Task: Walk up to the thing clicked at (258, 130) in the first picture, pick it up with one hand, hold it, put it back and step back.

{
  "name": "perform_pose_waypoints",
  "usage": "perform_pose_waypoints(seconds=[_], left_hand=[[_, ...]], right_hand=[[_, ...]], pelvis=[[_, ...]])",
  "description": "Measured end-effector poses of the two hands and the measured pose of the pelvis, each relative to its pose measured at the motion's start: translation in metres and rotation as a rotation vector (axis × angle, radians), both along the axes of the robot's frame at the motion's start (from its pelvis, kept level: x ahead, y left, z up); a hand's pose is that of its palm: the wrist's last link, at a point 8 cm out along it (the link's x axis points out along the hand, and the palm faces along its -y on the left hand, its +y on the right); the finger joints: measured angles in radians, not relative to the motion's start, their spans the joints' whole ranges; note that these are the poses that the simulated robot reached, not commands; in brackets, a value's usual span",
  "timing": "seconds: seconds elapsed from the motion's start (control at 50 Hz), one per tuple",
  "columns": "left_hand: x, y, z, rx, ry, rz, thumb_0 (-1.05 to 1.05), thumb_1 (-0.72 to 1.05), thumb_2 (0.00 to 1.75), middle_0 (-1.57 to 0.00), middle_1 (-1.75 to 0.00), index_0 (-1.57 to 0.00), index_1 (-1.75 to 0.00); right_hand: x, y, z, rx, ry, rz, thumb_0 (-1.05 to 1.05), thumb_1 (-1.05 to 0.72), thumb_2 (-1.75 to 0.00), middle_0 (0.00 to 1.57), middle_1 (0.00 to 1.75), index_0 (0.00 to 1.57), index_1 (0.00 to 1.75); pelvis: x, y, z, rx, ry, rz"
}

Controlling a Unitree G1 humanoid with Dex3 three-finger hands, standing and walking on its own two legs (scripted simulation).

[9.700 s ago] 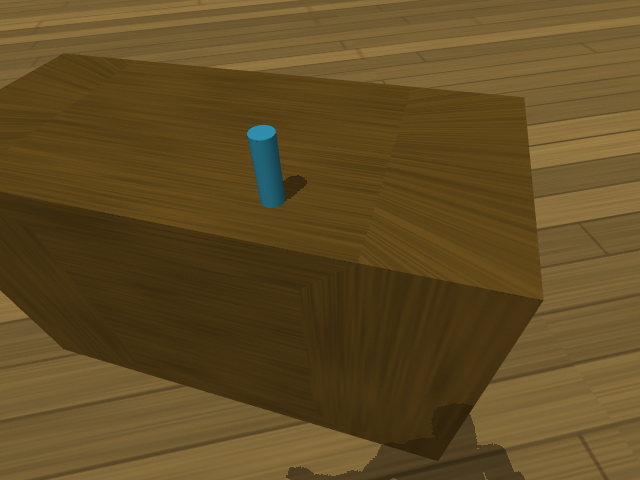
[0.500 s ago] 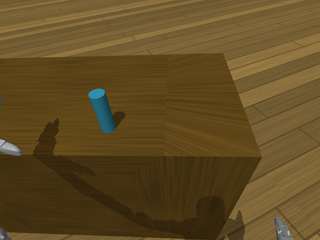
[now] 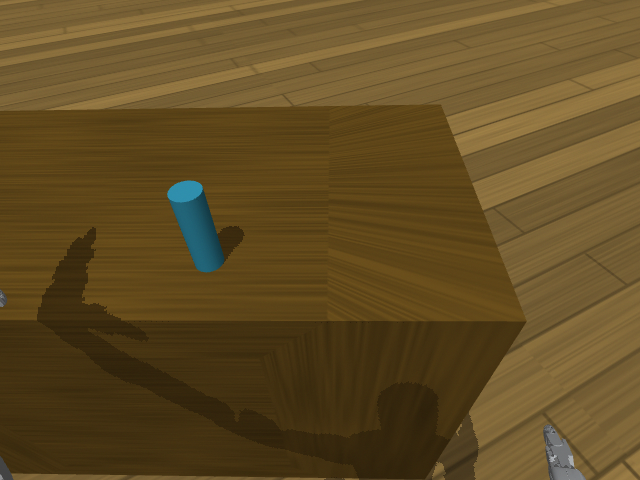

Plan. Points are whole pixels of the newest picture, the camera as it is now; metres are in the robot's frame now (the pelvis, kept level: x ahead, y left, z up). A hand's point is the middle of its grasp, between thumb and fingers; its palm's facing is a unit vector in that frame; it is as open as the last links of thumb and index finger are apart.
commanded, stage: go down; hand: left
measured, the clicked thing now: (198, 229) +0.45 +0.20 +0.10
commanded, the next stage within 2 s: approach in 1.26 s
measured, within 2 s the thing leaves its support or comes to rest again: neither
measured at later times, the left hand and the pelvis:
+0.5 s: hand out of the picture +0.36 +0.38 +0.21, palm faces +0.18 -0.98 +0.01, open 17.7 cm; pelvis +0.00 +0.00 +0.00, yaw +0 degrees
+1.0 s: hand out of the picture +0.36 +0.40 +0.20, palm faces +0.18 -0.98 +0.00, open 17.6 cm; pelvis +0.01 +0.01 +0.00, yaw +0 degrees
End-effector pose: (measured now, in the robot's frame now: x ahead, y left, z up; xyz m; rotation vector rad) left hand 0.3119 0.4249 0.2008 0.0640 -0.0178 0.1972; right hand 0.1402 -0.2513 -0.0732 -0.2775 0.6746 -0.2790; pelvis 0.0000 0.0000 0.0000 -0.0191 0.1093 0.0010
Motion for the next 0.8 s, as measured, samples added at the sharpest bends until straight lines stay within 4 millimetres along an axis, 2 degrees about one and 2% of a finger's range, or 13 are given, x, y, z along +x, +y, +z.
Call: perform_pose_waypoints(seconds=[0.24,0.66,0.8], left_hand=[[0.009,0.002,-0.004,-0.044,0.017,-0.013,-0.01,-0.60,0.05,-0.05,-0.02,-0.05,-0.04],[0.020,0.011,0.006,-0.090,0.053,-0.022,-0.01,-0.59,0.05,-0.04,-0.03,-0.05,-0.05],[0.023,0.017,0.000,-0.086,0.057,-0.014,-0.01,-0.59,0.05,-0.04,-0.03,-0.05,-0.05]], right_hand=[[-0.001,0.003,-0.002,-0.005,0.023,-0.002,-0.01,0.52,-0.06,0.06,0.05,0.06,0.05],[-0.006,-0.003,0.000,-0.034,0.027,-0.011,-0.01,0.53,-0.06,0.06,0.05,0.06,0.05],[-0.004,-0.007,0.002,-0.050,0.024,-0.026,-0.01,0.53,-0.06,0.06,0.05,0.06,0.05]], pelvis=[[0.002,0.003,-0.001,-0.003,0.010,-0.002],[-0.003,0.000,-0.002,-0.005,0.033,0.004],[-0.001,0.002,-0.003,-0.007,0.048,0.001]])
